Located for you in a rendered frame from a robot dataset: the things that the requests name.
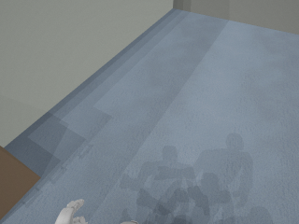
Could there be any left robot hand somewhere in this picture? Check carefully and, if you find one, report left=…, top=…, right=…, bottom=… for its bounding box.
left=55, top=199, right=88, bottom=224

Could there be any cabinet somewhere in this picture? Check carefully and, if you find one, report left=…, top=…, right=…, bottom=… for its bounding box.
left=0, top=146, right=41, bottom=220

